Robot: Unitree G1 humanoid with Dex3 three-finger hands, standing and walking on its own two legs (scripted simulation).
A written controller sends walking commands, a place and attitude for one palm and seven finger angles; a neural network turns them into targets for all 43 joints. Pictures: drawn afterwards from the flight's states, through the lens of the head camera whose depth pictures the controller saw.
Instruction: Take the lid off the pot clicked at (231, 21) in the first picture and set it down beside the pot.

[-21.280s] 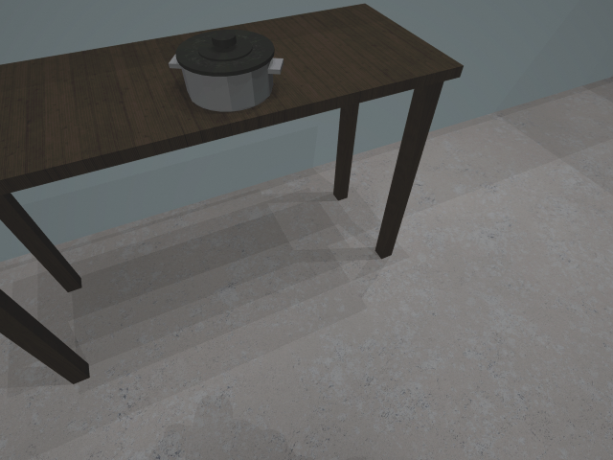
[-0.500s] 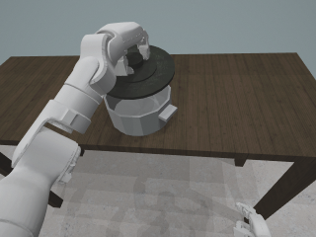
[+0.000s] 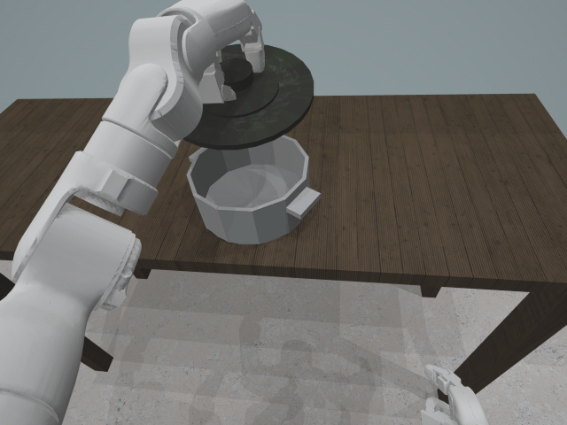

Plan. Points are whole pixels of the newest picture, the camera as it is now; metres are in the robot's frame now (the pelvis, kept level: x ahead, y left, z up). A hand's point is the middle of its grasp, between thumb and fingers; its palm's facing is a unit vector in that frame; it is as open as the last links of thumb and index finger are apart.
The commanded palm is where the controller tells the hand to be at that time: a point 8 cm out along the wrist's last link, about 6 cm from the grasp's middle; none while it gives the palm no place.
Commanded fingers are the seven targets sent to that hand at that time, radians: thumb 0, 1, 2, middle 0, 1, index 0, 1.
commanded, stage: lift the lid straight up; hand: left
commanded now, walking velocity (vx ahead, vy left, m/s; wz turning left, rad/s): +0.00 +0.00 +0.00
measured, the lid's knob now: (234, 74) +0.48 +0.07 +0.27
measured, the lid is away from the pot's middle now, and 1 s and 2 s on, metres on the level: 0.01 0.08 0.20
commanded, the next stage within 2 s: move the lid sideways beside the pot in 0.36 s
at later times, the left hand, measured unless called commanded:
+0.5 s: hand (201, 66) +0.44 +0.10 +0.30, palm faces -0.11 -0.04 -0.99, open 8.2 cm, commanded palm +0.41 +0.11 +0.38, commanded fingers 0.00 0.54 1.14 -0.90 -1.00 -0.83 -0.91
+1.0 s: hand (154, 69) +0.44 +0.15 +0.30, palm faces -0.10 -0.06 -0.99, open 8.2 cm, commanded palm +0.41 +0.16 +0.38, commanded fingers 0.00 0.54 1.14 -0.90 -1.00 -0.83 -0.91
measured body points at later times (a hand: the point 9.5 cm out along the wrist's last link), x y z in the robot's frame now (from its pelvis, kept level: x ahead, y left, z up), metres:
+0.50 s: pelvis -0.01 +0.01 +0.00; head +0.01 -0.03 +0.45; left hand +0.44 +0.10 +0.36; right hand +0.18 -0.22 -0.11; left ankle +0.03 +0.10 -0.74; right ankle -0.04 -0.13 -0.74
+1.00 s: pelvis -0.01 +0.01 +0.00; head +0.01 -0.02 +0.45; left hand +0.44 +0.16 +0.35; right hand +0.16 -0.24 -0.11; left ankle +0.03 +0.10 -0.74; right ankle -0.04 -0.13 -0.74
